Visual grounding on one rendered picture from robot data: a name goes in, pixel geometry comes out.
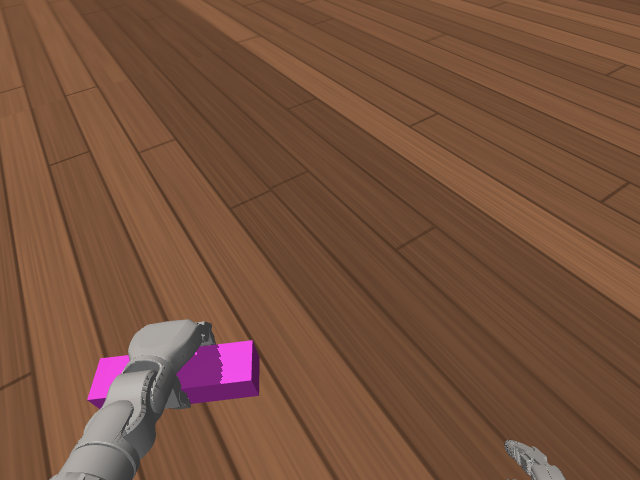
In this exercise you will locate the left robot hand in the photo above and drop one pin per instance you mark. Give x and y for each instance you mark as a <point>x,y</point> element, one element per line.
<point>175,342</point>

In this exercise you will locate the left robot arm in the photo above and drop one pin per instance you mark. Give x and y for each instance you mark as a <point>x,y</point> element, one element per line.
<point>122,431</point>

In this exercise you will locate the right robot hand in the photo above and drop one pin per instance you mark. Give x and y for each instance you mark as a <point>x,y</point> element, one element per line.
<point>532,461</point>

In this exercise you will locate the carton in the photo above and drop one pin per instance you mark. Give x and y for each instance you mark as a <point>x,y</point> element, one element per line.
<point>214,373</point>

